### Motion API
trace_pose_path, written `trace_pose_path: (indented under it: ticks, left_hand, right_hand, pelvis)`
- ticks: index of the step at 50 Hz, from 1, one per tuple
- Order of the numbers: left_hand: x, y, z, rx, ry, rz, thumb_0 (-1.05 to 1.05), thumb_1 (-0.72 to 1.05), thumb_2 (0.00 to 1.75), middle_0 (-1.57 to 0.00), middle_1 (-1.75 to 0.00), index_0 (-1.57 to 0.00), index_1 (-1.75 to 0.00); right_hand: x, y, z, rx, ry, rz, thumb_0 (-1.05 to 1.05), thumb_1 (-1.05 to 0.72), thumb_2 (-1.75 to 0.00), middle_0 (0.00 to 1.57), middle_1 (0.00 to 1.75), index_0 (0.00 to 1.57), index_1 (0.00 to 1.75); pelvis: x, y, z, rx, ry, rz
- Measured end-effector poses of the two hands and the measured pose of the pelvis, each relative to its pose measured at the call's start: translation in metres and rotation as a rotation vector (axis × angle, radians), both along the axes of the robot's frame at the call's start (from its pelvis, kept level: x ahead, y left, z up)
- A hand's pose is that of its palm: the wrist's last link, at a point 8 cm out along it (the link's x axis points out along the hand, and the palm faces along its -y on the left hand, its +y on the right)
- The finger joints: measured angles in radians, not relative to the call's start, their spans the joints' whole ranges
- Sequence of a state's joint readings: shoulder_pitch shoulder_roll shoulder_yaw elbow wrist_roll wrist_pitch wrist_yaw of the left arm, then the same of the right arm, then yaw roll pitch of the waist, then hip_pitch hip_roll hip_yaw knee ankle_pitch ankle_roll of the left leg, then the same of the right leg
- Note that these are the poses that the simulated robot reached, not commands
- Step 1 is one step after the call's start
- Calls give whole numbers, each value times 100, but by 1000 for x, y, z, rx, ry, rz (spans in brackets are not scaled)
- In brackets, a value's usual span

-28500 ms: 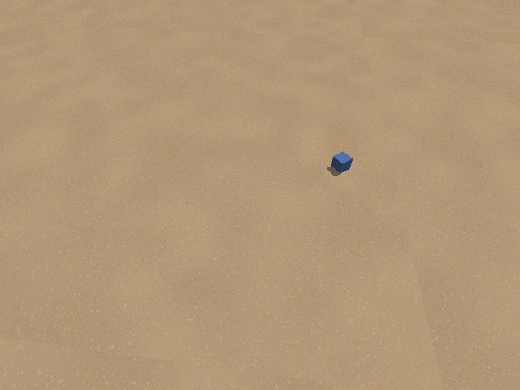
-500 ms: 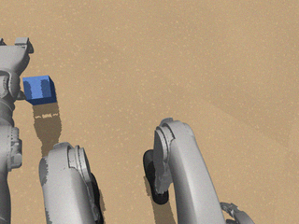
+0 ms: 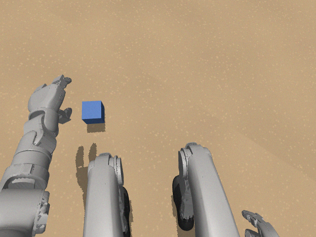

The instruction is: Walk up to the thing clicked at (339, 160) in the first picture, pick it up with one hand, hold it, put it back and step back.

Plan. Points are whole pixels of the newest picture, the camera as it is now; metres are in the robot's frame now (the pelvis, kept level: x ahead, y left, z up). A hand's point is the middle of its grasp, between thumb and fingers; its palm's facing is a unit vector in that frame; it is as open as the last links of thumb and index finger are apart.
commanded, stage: home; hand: left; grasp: from above
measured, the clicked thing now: (93, 112) +0.52 +0.23 -0.38
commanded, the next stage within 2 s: none
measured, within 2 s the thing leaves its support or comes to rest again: neither
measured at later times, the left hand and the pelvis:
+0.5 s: hand (37, 160) +0.29 +0.20 +0.09, palm faces -0.02 -0.92 -0.38, open 7.4 cm; pelvis +0.03 -0.01 +0.19, yaw +4 degrees
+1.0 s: hand out of the picture +0.23 +0.19 +0.25, palm faces +0.16 -0.96 -0.21, open 7.4 cm; pelvis +0.09 +0.00 +0.29, yaw +6 degrees
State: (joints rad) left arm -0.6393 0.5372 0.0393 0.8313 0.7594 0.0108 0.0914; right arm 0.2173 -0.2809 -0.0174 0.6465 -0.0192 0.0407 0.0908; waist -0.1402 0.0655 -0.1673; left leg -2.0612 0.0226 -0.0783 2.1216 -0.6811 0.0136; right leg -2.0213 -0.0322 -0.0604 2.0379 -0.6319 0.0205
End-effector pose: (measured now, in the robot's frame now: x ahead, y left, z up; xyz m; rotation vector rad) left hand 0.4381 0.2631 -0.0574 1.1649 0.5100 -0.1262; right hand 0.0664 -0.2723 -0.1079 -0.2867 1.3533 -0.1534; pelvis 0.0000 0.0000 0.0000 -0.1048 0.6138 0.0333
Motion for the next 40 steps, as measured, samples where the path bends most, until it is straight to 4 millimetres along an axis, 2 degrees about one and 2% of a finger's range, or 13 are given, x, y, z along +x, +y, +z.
trace_pose_path:
  ticks: [7,12,16,21,26,34,40]
  left_hand:
    - [-63,-1,54,-191,34,135,1,73,90,-21,-36,-22,-36]
    - [-99,-6,91,-319,39,253,1,83,89,-21,-32,-22,-33]
    - [-122,-11,119,-421,49,351,1,87,89,-21,-31,-21,-31]
    - [-147,-17,153,-549,73,467,1,89,89,-21,-31,-21,-31]
    - [-166,-22,190,-650,87,564,1,89,89,-21,-31,-21,-31]
    - [-188,-26,251,-767,103,693,1,90,89,-20,-31,-21,-30]
    - [-204,-27,296,-811,93,728,1,90,89,-20,-30,-20,-30]
  right_hand:
    - [75,-1,62,-25,-220,65,1,-91,-89,20,30,20,30]
    - [118,10,109,-17,-376,100,1,-91,-89,20,30,20,30]
    - [140,22,144,1,-467,110,1,-91,-89,20,30,20,30]
    - [154,35,184,21,-532,108,1,-91,-89,20,30,20,30]
    - [156,41,219,23,-553,94,1,-91,-89,20,30,20,30]
    - [151,41,273,-7,-571,62,1,-91,-89,20,30,20,30]
    - [157,38,309,-31,-626,44,1,-91,-89,20,30,20,30]
  pelvis:
    - [2,-2,57,18,-47,15]
    - [5,-4,95,30,-92,25]
    - [10,-6,124,38,-128,32]
    - [20,-7,159,47,-172,37]
    - [32,-7,194,54,-220,41]
    - [56,-7,245,63,-301,52]
    - [74,-5,274,68,-361,58]
